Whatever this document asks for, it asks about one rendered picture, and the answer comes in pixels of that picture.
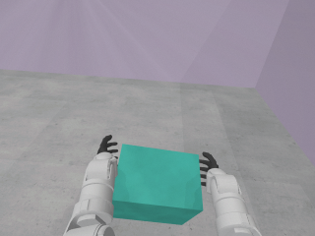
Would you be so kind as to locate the robot right forearm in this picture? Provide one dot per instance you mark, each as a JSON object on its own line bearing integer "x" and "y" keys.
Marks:
{"x": 233, "y": 218}

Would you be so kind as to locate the robot left forearm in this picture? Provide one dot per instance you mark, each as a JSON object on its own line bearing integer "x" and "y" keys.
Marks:
{"x": 95, "y": 202}

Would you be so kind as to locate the robot left hand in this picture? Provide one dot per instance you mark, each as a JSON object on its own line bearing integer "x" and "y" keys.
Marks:
{"x": 104, "y": 145}

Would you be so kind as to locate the carton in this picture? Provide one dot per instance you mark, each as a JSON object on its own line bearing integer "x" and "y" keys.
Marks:
{"x": 157, "y": 185}

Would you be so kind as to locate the robot right hand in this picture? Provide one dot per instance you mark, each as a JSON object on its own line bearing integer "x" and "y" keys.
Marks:
{"x": 211, "y": 163}

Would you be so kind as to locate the left robot upper arm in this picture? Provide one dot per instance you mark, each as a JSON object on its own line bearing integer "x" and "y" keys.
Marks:
{"x": 93, "y": 230}

